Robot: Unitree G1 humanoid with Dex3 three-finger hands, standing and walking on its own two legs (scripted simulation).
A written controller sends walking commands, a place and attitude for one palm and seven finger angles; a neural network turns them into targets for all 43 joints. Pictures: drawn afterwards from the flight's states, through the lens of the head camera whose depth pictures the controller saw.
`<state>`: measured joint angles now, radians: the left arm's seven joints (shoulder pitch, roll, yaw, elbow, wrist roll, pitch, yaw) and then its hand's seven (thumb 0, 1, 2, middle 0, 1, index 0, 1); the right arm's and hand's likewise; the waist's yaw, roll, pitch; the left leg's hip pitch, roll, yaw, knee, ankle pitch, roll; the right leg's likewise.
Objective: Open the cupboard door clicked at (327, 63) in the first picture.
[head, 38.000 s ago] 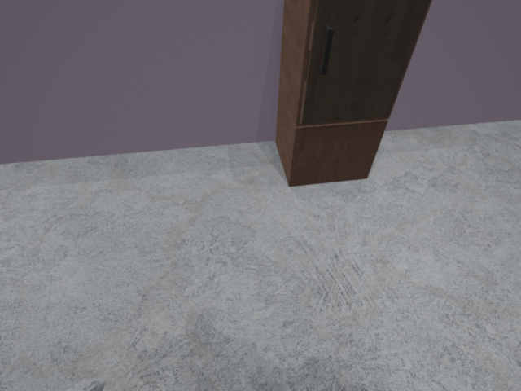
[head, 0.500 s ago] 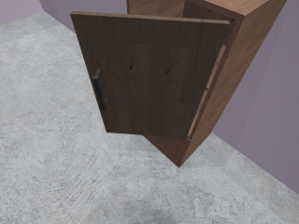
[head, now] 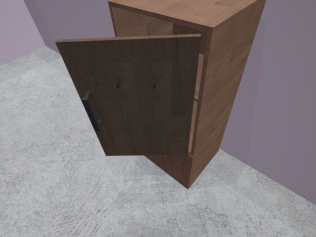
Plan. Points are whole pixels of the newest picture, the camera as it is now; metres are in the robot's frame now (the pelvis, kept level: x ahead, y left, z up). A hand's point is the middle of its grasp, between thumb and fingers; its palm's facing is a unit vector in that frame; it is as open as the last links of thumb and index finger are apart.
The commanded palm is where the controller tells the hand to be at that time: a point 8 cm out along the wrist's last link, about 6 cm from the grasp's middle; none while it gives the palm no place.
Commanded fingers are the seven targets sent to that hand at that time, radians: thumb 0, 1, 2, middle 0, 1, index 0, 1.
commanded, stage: come to a stop and stand still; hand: left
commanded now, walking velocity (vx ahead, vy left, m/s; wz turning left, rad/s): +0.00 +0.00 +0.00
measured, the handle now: (93, 111) +0.54 +0.26 -0.01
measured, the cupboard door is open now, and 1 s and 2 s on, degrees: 41 41 41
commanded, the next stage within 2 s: look again from close up in 0.22 s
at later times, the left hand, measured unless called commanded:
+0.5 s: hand out of the picture +0.01 +0.16 -0.17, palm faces +0.01 -0.98 -0.20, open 7.3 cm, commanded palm none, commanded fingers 0.00 0.90 0.90 -0.20 -0.30 -0.20 -0.30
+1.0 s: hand out of the picture +0.07 +0.19 -0.15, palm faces +0.12 -0.97 -0.21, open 7.3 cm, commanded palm +0.12 +0.23 -0.07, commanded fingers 0.00 0.81 0.86 -0.21 -0.36 -0.21 -0.36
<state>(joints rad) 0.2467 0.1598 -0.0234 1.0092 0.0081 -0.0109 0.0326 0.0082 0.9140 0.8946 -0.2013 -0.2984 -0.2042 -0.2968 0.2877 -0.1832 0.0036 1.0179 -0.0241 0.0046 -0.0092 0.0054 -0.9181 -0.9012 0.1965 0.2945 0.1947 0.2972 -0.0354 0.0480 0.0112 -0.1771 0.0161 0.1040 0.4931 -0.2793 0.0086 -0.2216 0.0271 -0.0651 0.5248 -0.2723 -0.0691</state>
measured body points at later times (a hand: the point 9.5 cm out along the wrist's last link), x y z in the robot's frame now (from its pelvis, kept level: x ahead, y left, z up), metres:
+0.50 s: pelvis +0.01 -0.01 +0.01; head +0.02 -0.02 +0.46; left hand +0.01 +0.21 -0.15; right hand -0.01 -0.23 -0.16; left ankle -0.01 +0.11 -0.74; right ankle +0.01 -0.07 -0.74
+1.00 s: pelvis +0.02 +0.00 +0.00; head +0.04 +0.00 +0.45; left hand +0.06 +0.24 -0.13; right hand +0.05 -0.22 -0.15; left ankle -0.01 +0.11 -0.74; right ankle +0.01 -0.07 -0.74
